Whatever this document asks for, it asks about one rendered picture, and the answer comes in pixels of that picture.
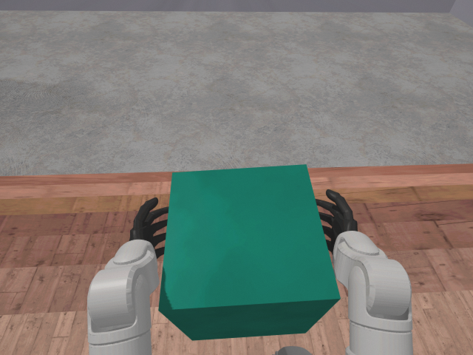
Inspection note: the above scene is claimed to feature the left robot hand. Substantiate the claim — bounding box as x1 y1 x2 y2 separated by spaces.
129 197 169 258

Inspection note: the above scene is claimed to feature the robot left forearm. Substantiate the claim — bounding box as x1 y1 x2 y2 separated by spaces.
87 240 160 355

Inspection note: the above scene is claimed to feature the right robot hand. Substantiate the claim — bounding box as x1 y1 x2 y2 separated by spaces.
316 189 358 254

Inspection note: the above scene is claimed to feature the carton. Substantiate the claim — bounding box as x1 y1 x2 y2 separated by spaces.
158 164 341 341

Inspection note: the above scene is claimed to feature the robot right forearm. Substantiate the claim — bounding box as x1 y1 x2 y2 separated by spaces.
333 231 413 355

